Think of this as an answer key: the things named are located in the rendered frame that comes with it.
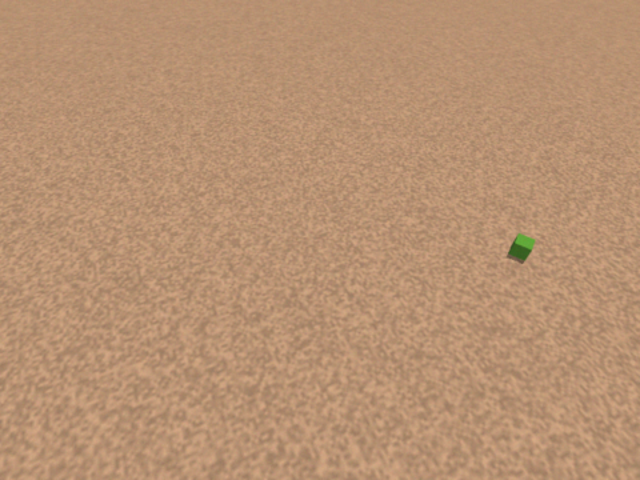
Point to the cube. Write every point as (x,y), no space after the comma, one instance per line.
(522,246)

